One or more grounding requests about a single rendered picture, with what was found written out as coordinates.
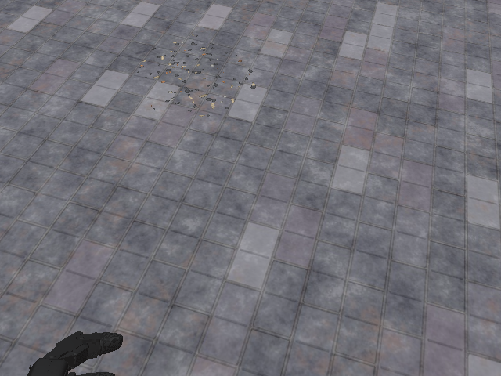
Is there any left robot hand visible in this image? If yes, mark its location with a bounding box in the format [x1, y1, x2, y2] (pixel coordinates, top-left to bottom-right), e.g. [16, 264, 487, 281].
[27, 331, 123, 376]

